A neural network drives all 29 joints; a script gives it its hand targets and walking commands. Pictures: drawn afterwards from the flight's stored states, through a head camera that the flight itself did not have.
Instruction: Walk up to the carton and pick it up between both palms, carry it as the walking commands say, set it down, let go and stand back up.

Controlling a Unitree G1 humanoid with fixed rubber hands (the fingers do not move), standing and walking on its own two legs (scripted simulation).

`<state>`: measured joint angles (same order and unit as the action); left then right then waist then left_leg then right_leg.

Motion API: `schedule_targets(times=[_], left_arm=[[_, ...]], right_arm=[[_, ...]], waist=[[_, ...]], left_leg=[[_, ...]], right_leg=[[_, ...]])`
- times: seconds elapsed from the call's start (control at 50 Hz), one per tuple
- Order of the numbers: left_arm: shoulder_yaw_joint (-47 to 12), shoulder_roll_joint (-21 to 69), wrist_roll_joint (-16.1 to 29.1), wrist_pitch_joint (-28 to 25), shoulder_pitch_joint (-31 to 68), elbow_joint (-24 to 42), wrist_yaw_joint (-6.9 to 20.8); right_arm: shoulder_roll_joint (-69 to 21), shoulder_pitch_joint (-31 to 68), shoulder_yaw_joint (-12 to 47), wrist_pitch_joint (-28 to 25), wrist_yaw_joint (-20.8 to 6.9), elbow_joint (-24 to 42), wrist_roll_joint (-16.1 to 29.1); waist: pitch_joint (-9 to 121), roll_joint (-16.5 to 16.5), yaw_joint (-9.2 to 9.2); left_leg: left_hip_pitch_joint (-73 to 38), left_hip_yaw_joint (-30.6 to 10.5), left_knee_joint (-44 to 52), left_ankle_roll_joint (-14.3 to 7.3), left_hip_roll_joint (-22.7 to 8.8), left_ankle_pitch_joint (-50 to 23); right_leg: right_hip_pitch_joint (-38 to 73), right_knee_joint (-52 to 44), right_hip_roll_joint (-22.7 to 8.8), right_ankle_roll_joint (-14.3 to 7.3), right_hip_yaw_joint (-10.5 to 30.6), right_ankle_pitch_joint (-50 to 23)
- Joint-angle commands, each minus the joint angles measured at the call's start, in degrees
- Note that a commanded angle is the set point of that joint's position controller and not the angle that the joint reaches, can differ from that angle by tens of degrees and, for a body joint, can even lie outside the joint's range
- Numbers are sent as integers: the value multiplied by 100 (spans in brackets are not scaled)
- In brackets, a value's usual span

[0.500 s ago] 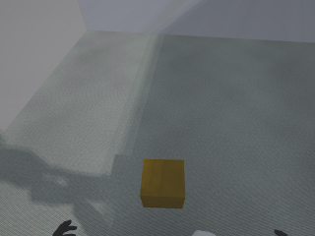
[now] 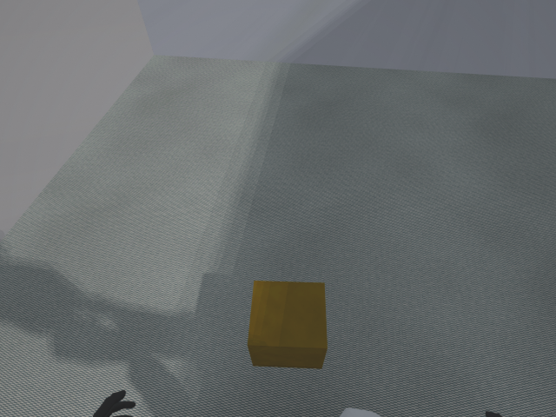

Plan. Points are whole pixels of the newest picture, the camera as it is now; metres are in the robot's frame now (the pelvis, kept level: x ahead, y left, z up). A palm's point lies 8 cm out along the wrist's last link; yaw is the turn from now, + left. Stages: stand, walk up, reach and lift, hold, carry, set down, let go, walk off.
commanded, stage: reach and lift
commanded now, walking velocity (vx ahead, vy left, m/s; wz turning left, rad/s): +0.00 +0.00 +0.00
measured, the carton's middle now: (288, 325) +0.49 +0.02 -0.64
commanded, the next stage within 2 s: none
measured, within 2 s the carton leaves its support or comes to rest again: neither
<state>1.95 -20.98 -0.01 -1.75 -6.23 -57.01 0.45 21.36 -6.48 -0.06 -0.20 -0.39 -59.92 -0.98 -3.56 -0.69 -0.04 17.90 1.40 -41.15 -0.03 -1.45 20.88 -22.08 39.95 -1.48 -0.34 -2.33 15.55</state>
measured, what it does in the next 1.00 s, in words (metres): lowers itself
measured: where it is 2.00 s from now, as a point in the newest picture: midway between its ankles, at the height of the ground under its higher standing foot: outside the picture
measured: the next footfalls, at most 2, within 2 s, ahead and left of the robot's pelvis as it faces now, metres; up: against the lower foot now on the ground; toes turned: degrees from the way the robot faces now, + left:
none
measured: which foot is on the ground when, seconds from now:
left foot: down 0.00-1.00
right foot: down 0.00-1.00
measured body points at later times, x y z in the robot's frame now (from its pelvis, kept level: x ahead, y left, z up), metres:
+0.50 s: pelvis +0.00 +0.01 -0.02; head +0.13 +0.01 +0.41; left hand +0.22 +0.29 -0.14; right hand +0.22 -0.25 -0.14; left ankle +0.01 +0.13 -0.72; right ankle +0.06 -0.12 -0.72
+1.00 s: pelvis -0.03 +0.01 -0.06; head +0.21 +0.02 +0.32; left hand +0.37 +0.26 -0.17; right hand +0.37 -0.23 -0.17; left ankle +0.01 +0.13 -0.72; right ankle +0.06 -0.12 -0.72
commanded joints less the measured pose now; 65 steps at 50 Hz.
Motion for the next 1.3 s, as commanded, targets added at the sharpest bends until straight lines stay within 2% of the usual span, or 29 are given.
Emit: schedule_targets(times=[0.0, 0.02, 0.04, 0.08, 0.1, 0.12, 0.14, 0.18, 0.24, 0.28, 0.3, 0.32, 0.34, 0.38, 0.42, 0.54, 0.7, 0.8, 0.82, 0.84, 0.86, 0.88, 0.94, 0.98, 1.02, 1.12, 1.16, 1.26, 1.28], left_arm=[[645, -581, -1, 270, 1752, 2242, 142], [589, -627, -14, 427, 1552, 2897, 191], [616, -602, 1, 611, 1519, 2819, 198], [812, -659, -171, 829, 1000, 2464, 256], [816, -631, -268, 930, 718, 2361, 263], [837, -552, -302, 959, 615, 2353, 285], [818, -584, -341, 1026, 600, 2295, 263], [696, -433, -237, 991, 633, 2304, 286], [591, -413, -221, 891, 990, 2466, 278], [567, -359, -119, 782, 1499, 2619, 289], [600, -342, -138, 757, 1573, 2599, 283], [648, -420, -30, 718, 1792, 2568, 267], [590, -368, 69, 691, 2145, 2587, 271], [748, -467, 98, 648, 2188, 2666, 220], [861, -509, 172, 618, 2340, 2624, 179], [889, -495, 269, 770, 2718, 2546, 38], [821, -633, 416, 1152, 4234, 2767, -49], [790, -538, 590, 1335, 5166, 2557, -95], [827, -607, 576, 1304, 5320, 2622, -91], [935, -718, 554, 1319, 5438, 2559, -96], [968, -729, 551, 1289, 5615, 2563, -90], [1015, -643, 573, 1288, 5629, 2515, -107], [1051, -671, 593, 1234, 6090, 2184, -72], [1280, -771, 488, 1179, 6348, 2052, -69], [1227, -637, 554, 1131, 6537, 1856, -54], [1351, -633, 467, 996, 7207, 1759, -39], [1329, -736, 564, 939, 7821, 1841, -16], [1504, -1005, 586, 879, 8626, 1818, -26], [1425, -996, 590, 892, 8848, 1915, -33]], right_arm=[[548, 1872, -786, 137, -129, 2347, -133], [632, 1679, -842, 274, -167, 3636, -149], [580, 1488, -1007, 462, -221, 3428, -181], [732, 831, -1132, 831, -229, 2843, -221], [690, 490, -1100, 990, -231, 2643, -207], [629, 420, -1147, 1057, -216, 2660, -283], [649, 268, -1160, 1138, -195, 2557, -258], [443, 304, -1052, 1162, -162, 2709, -231], [357, 717, -1119, 1096, -127, 2882, -176], [186, 1266, -1163, 978, -101, 3057, -152], [112, 1230, -1095, 963, -87, 2970, -109], [141, 1497, -1161, 923, -67, 3052, -98], [204, 1771, -1282, 882, -44, 3054, -123], [93, 1758, -1212, 816, 2, 3122, -89], [198, 1979, -1324, 748, 83, 3242, -159], [445, 2272, -1334, 821, 139, 3066, 50], [890, 3974, -1431, 1115, 153, 3148, 263], [764, 4757, -1388, 1288, 179, 2684, 349], [814, 4868, -1475, 1279, 185, 2737, 336], [764, 5035, -1391, 1309, 191, 2657, 406], [870, 5197, -1564, 1269, 190, 2595, 355], [828, 5329, -1474, 1242, 213, 2609, 420], [742, 5808, -1550, 1178, 250, 2384, 443], [677, 6190, -1520, 1100, 273, 2421, 473], [669, 6436, -1584, 1059, 297, 2290, 469], [580, 6949, -1628, 950, 322, 2028, 518], [690, 7507, -1723, 894, 332, 2136, 537], [649, 8410, -1674, 900, 414, 2289, 606], [657, 8426, -1736, 908, 432, 2229, 610]], waist=[[23, -6, -521], [56, -19, -324], [-74, 286, -83], [-501, 638, 36], [-526, 669, 26], [-481, 377, 20], [-361, 685, 87], [-315, 284, 172], [18, 432, 152], [272, 200, 183], [538, 477, 207], [682, 384, 87], [722, 262, 226], [1524, 461, 106], [2307, 317, 97], [3633, 658, 59], [4189, 871, 93], [4172, 637, 280], [4392, 624, 333], [4527, 574, 208], [4654, 574, 337], [4912, 614, 226], [5046, 471, 329], [5383, 335, 197], [5653, 325, 275], [6224, 522, 174], [6683, 372, 216], [7533, 163, 6], [7723, 202, 85]], left_leg=[[1635, 215, 851, 101, 443, 485], [1651, 375, 1049, 3, 383, 1010], [1872, 319, 1313, -69, 258, 1375], [2483, 233, 1626, -163, 162, 1686], [2644, 156, 1666, -165, 114, 1650], [2611, 202, 1624, -156, 166, 1526], [2417, 160, 1659, -115, 123, 1551], [2330, 42, 1549, -157, 124, 1168], [2160, -34, 1251, -105, 171, 761], [2142, -11, 837, -97, 241, 466], [2177, -8, 713, -69, 235, 198], [2177, -22, 564, -74, 242, 145], [2292, -45, 408, -47, 229, 41], [2123, -13, -23, 48, 253, -594], [2068, -15, -403, 109, 262, -1151], [1714, -243, -973, 253, 222, -2286], [2162, -287, -1015, 327, 233, -1359], [2625, -242, -1010, 306, 266, -972], [2535, -201, -1058, 293, 280, -1134], [2663, -175, -1101, 283, 279, -1242], [2542, -187, -1149, 305, 313, -1436], [2520, -176, -1224, 323, 321, -1703], [2967, -155, -1350, 314, 366, -1955], [3281, -107, -1469, 288, 407, -2106], [3454, -122, -1462, 299, 441, -2215], [3528, -129, -1598, 332, 485, -2856], [3692, -146, -1692, 299, 477, -2801], [4205, -25, -1716, 206, 526, -2770], [4137, -31, -1707, 208, 527, -2834]], right_leg=[[401, -679, 403, 141, -57, 937], [623, -603, 555, 153, -288, 1069], [968, -373, 650, 193, -384, 924], [1593, -61, 752, 278, -460, 514], [1820, 52, 741, 290, -406, 307], [1939, 13, 743, 299, -325, 273], [2038, 33, 737, 268, -281, 191], [1882, 32, 699, 286, -160, -14], [1603, 169, 601, 243, -39, -289], [1140, 275, 529, 238, 57, -295], [955, 353, 507, 208, 107, -485], [842, 476, 492, 225, 115, -444], [547, 510, 476, 217, 168, -464], [320, 687, 431, 176, 249, -750], [82, 871, 432, 200, 263, -1057], [-1030, 1261, 469, 117, 243, -1593], [-1841, 1340, 401, -7, 237, -795], [-2025, 1366, 379, -14, 197, -647], [-2009, 1378, 388, -15, 160, -811], [-1979, 1401, 387, 2, 205, -926], [-2118, 1369, 405, -15, 186, -1049], [-2140, 1459, 416, -22, 192, -1206], [-2184, 1567, 431, 2, 191, -1645], [-2008, 1678, 429, 39, 283, -1990], [-1859, 1762, 441, 41, 271, -2278], [-2272, 1913, 519, 55, 282, -2720], [-2197, 2009, 520, 48, 303, -2838], [-1628, 2217, 460, 74, 415, -3282], [-1554, 2186, 468, 56, 426, -3376]])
